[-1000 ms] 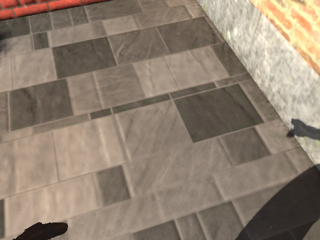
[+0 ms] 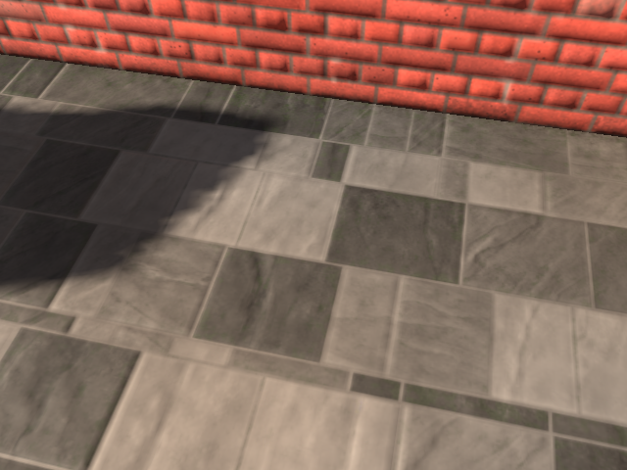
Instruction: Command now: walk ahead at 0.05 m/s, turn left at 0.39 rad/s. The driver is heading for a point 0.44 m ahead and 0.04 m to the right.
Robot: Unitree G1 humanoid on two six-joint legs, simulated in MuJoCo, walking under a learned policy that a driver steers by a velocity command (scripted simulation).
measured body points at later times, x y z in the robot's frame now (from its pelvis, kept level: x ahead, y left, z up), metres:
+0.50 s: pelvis +0.01 +0.02 +0.01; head +0.02 +0.03 +0.46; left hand +0.11 +0.28 -0.12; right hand +0.15 -0.22 -0.10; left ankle -0.01 +0.14 -0.73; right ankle +0.05 -0.13 -0.73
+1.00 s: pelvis +0.02 +0.01 +0.00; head +0.04 +0.00 +0.45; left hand +0.12 +0.29 -0.12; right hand +0.11 -0.28 -0.13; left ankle -0.01 +0.14 -0.73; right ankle +0.02 -0.11 -0.71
